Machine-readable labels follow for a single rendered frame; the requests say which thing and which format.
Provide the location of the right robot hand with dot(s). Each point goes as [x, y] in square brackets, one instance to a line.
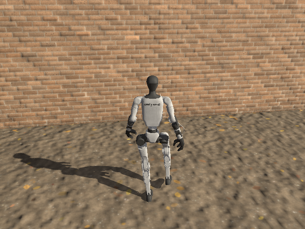
[181, 144]

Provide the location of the right robot forearm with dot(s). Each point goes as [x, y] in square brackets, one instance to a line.
[177, 129]

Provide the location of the robot right upper arm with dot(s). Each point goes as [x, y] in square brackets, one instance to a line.
[170, 109]

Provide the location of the left robot hand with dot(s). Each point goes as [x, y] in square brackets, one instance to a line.
[128, 133]

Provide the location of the left robot shin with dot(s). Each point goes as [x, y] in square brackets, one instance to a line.
[146, 178]

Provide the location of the left robot forearm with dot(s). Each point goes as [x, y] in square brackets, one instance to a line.
[129, 124]

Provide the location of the robot left thigh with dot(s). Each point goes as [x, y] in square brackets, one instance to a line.
[142, 146]

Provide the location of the robot left upper arm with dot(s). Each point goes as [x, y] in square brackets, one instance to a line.
[134, 108]

